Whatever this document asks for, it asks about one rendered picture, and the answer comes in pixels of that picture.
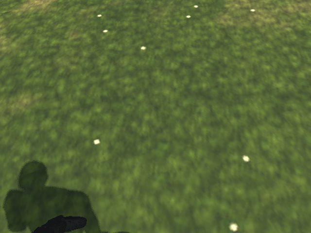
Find left robot hand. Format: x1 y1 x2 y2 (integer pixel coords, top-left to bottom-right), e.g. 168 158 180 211
31 215 87 233

